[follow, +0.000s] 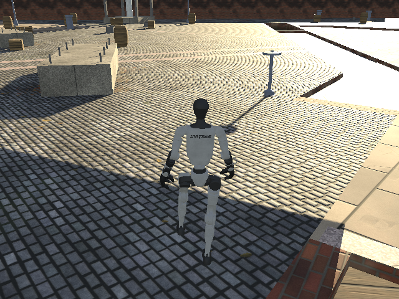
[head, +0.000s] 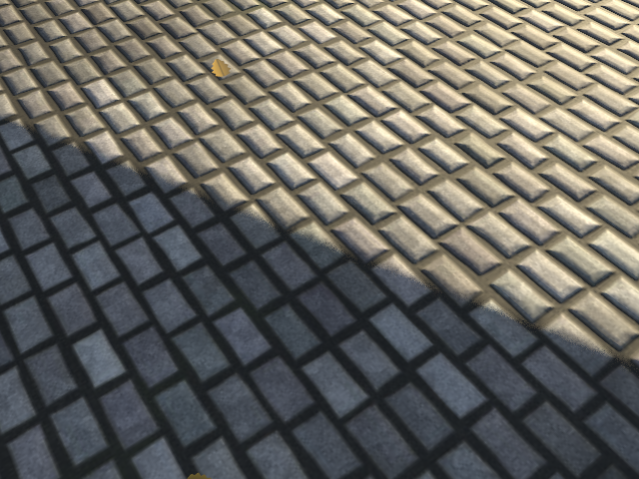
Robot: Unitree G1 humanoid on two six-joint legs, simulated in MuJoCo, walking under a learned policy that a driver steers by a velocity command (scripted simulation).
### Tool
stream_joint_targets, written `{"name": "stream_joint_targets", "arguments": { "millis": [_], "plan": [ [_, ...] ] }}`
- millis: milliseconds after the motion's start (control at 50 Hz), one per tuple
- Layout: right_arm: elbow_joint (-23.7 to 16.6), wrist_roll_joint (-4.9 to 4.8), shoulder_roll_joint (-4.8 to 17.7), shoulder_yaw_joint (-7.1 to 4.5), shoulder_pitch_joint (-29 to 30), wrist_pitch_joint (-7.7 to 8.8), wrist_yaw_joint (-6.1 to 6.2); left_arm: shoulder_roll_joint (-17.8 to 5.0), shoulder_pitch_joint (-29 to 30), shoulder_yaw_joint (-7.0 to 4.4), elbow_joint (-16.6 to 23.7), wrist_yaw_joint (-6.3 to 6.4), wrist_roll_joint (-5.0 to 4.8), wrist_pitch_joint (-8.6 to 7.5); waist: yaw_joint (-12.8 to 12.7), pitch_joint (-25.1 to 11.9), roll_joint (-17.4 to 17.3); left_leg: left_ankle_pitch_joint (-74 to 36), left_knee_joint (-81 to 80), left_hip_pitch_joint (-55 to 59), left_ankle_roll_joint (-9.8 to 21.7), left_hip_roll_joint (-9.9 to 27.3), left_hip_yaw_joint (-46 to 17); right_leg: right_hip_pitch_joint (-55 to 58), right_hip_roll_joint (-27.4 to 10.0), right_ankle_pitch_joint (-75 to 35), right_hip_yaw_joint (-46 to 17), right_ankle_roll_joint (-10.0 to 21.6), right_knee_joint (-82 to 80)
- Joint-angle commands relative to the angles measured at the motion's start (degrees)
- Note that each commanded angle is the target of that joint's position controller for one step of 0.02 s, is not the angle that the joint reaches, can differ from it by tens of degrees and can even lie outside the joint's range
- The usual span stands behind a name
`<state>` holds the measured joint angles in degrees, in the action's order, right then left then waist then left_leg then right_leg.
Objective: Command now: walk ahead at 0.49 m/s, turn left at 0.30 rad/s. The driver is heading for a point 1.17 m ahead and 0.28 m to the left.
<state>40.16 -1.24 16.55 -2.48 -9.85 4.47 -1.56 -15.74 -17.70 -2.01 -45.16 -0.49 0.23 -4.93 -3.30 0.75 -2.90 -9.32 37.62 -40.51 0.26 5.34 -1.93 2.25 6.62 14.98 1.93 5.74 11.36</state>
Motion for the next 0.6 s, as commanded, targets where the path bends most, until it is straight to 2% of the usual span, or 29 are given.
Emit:
{"name": "stream_joint_targets", "arguments": {
  "millis": [20,60,100,120,140,160,180,200,220,240,260,280,300,340,360,420,440,480,520,560,580,600],
  "plan": [
    [-6.77,-0.31,2.52,-0.12,9.51,1.36,-1.49,-9.6,-2.78,-2.55,0.74,0.63,-0.18,0.17,-2.79,4.83,3.62,0.32,-4.76,-1.85,1.43,-1.75,0.82,0.5,-17.8,-25.42,-2.14,2.41,-2.48],
    [-7.98,-0.17,2.35,-0.01,10.71,1.54,-2.52,-9.89,-3.4,-2.65,0.14,0.98,-0.15,1.17,-2.52,4.1,3.94,5.48,-6.13,-2.61,2.65,-3.26,2.64,5.43,-19.01,-35.03,-1.09,2.09,1.23],
    [-8.35,0.15,3.52,-0.55,8.55,1.3,-2.93,-11.11,-2.81,-2.91,0.54,1.74,-0.03,2.1,-0.34,0.4,6.29,12.63,-5.57,2.29,4.56,-6.77,6.51,8.42,-19.05,-56.98,0.49,1.13,8.71],
    [-7.94,0.32,4.9,-1.24,5.15,1.02,-2.81,-11.93,-2.53,-3.06,0.93,2.31,0.07,2.66,1.8,-2.5,7.88,16.13,-4.85,6.85,5.77,-8.85,8.11,9.19,-18.94,-67.75,1.02,0.71,14.7],
    [-6.7,0.27,7.65,-2.53,-2.04,0.87,-2.35,-12.53,-1.76,-3.1,1.44,2.69,0.36,3.15,5.79,-6.79,8.48,16.39,-5.85,16.57,7.54,-10.31,7.92,6.71,-18.31,-71.51,1.75,0.22,24.43],
    [-5.27,0.25,10.59,-3.86,-11.52,0.68,-1.55,-12.55,0.48,-2.85,2.67,2.97,0.38,2.92,11.65,-11.79,6.62,11.0,-8.9,33.77,10.77,-6.93,1.87,-4.19,-16.98,-62.08,3.03,-1.21,38.39],
    [-4.55,0.79,16.84,-5.36,-16.83,0.53,-1.07,-5.85,-5.39,-0.74,5.25,2.22,1.55,1.4,9.15,-20.15,-6.96,13.83,-6.97,60.83,22.21,9.4,-26.44,-31.96,-7.0,-17.83,2.37,-6.38,63.9],
    [-4.36,0.08,12.8,-4.51,-17.98,0.32,-0.51,-6.94,-4.63,-0.21,4.91,0.78,1.33,-0.87,10.09,-26.8,-6.92,18.32,-15.45,68.58,25.96,14.46,-45.74,-42.85,-1.16,16.25,-7.73,-6.72,72.03],
    [-4.54,0.36,10.17,-3.66,-15.7,-0.05,0.14,-10.25,1.61,-1.22,7.22,-0.4,-1.45,-2.41,11.04,-18.46,-3.2,22.32,-17.69,63.44,21.9,12.13,-37.16,-48.56,-5.55,12.08,-11.04,-5.61,71.84],
    [-5.33,0.41,9.05,-3.34,-11.66,-0.31,0.41,-9.71,5.05,-0.74,8.77,-0.72,-1.94,-3.27,9.21,-11.24,1.95,20.95,-19.27,53.82,19.77,10.13,-30.3,-48.66,-8.25,8.01,-9.96,-4.99,66.74],
    [-6.03,0.43,8.19,-3.01,-8.04,-0.52,0.44,-8.96,6.23,-0.79,8.9,-0.56,-0.79,-3.43,6.53,-5.39,5.9,15.35,-20.98,44.26,18.37,7.63,-25.69,-46.58,-9.74,6.29,-8.43,-5.2,60.67],
    [-6.82,0.99,7.09,-2.5,-5.74,-0.49,0.53,-9.16,5.16,-1.22,8.78,-0.33,0.21,-2.9,4.19,-2.85,5.28,10.2,-22.7,37.5,17.84,5.63,-22.02,-42.83,-11.17,4.92,-8.02,-5.85,57.12],
    [-7.31,1.21,6.98,-2.43,-4.12,-0.56,0.62,-8.82,3.75,-1.25,8.69,-0.26,0.55,-2.19,2.55,-1.76,3.26,7.83,-24.17,32.59,18.03,4.37,-20.6,-39.96,-11.54,4.41,-7.5,-6.89,55.03],
    [-6.84,0.87,7.73,-2.67,-3.0,-0.38,1.02,-7.31,2.31,-0.78,8.45,0.18,0.92,-1.06,1.29,-1.03,1.3,2.74,-25.17,25.66,18.12,2.67,-16.23,-36.82,-11.8,2.92,-5.54,-9.32,48.93],
    [-6.49,0.76,8.7,-2.96,-3.04,-0.38,1.34,-6.41,3.94,-0.37,9.04,0.42,0.99,-0.8,1.55,-0.36,0.8,2.01,-25.45,22.59,17.54,1.34,-13.81,-35.44,-11.39,0.17,-4.57,-10.28,44.38],
    [-4.93,0.08,10.26,-3.61,-5.6,-1.01,2.13,-4.26,11.59,0.6,10.63,0.28,0.88,-0.97,4.98,-0.45,-0.75,8.15,-23.78,18.68,13.7,-2.63,-9.85,-29.11,-8.54,-14.99,-3.35,-11.06,28.92],
    [-4.29,-0.01,10.5,-3.71,-7.34,-1.28,2.22,-4.59,13.5,0.48,11.03,0.11,0.41,-1.13,6.18,-1.12,-1.17,10.77,-23.18,19.48,12.86,-2.45,-10.83,-27.61,-7.41,-18.66,-3.53,-11.14,25.6],
    [-3.41,-0.42,10.64,-3.84,-9.22,-1.7,2.33,-6.03,15.2,-0.15,11.64,-0.17,-0.48,-1.44,6.72,-1.8,-2.34,15.83,-20.96,22.56,11.6,-1.08,-14.25,-26.21,-6.74,-19.76,-5.4,-10.68,21.33],
    [-3.25,-0.49,9.99,-3.75,-9.45,-1.92,2.47,-8.03,14.43,-1.21,11.61,-0.3,-0.83,-1.77,5.63,-2.34,-3.54,19.68,-17.26,26.42,10.17,0.87,-18.49,-24.98,-7.26,-16.69,-7.32,-9.32,19.04],
    [-3.57,-0.14,8.85,-3.55,-8.58,-2.17,2.41,-9.23,10.04,-2.37,10.57,-0.24,-0.9,-2.15,2.74,-2.95,-4.42,20.59,-12.27,27.16,8.35,0.86,-20.56,-19.41,-7.36,-12.03,-6.59,-6.87,17.42],
    [-3.82,0.14,6.57,-2.8,-8.85,-2.06,2.25,-10.49,5.13,-3.2,9.83,0.08,-0.44,-2.38,0.15,-5.49,-3.71,20.24,-5.72,25.4,6.41,-1.63,-18.79,-11.92,-9.33,-10.27,-7.38,-4.9,16.55],
    [-4.71,1.09,2.14,-1.28,-10.5,-1.91,1.96,-13.67,-2.65,-4.08,9.41,0.53,0.4,-2.43,-2.36,-13.1,4.57,29.8,11.18,19.68,4.04,-5.88,-13.35,1.09,-19.69,-4.37,-17.68,-1.47,15.64]
  ]
}}
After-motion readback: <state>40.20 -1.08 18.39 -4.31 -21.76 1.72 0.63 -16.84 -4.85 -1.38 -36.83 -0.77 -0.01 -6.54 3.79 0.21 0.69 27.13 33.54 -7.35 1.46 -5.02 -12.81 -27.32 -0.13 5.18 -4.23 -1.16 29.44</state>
